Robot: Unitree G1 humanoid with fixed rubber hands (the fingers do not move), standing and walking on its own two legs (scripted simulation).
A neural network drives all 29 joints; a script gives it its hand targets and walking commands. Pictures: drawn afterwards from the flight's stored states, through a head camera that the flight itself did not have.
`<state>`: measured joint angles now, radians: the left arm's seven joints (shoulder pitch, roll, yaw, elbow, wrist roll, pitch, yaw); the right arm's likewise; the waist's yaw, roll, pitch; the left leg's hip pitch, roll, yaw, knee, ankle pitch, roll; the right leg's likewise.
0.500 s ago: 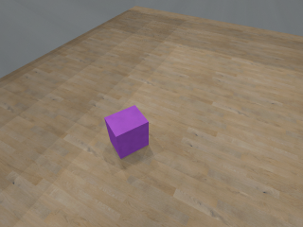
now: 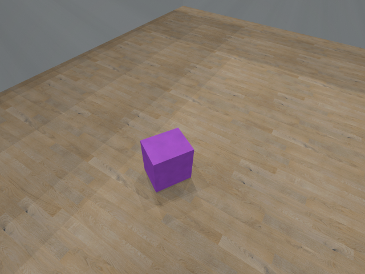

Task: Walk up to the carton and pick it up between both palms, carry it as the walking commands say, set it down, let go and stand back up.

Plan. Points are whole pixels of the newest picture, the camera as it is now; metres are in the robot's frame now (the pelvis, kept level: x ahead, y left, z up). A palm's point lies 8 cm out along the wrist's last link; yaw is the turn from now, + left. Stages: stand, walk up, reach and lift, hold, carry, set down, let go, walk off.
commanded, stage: walk up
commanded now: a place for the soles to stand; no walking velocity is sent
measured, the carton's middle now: (167, 160) +0.89 +0.09 -0.63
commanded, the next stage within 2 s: none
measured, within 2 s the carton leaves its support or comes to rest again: neither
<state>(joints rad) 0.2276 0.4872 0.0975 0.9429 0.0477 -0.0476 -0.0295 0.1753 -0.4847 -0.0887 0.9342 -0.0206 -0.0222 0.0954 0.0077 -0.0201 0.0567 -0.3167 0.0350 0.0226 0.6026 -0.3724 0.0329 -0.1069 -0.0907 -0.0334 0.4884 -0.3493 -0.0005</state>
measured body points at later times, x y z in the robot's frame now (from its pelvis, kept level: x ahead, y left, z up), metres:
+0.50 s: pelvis +0.18 +0.03 +0.00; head +0.20 +0.02 +0.45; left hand +0.25 +0.37 -0.07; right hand +0.28 -0.30 -0.10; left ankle +0.21 +0.17 -0.69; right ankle +0.15 -0.09 -0.73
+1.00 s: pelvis +0.35 +0.04 -0.02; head +0.36 +0.04 +0.43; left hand +0.43 +0.39 -0.09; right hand +0.43 -0.31 -0.10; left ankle +0.32 +0.17 -0.71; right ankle +0.40 -0.09 -0.73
